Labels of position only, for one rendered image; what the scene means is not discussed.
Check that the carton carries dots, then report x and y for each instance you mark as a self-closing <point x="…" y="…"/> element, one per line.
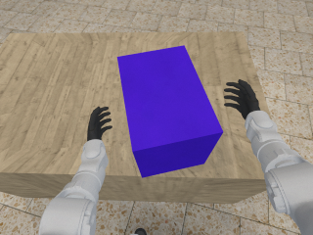
<point x="171" y="122"/>

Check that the right robot hand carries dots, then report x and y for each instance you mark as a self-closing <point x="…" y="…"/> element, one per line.
<point x="247" y="101"/>

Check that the robot right upper arm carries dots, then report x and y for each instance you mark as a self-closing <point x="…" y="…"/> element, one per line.
<point x="290" y="191"/>

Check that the left robot forearm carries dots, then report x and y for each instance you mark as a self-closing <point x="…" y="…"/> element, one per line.
<point x="88" y="180"/>

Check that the right robot forearm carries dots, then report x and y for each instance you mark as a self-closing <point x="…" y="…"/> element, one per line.
<point x="267" y="144"/>

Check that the robot left upper arm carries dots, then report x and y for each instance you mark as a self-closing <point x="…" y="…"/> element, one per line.
<point x="70" y="216"/>

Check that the left robot hand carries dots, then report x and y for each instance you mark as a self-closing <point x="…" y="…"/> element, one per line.
<point x="95" y="130"/>

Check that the pedestal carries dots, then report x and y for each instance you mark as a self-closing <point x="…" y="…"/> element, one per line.
<point x="50" y="84"/>

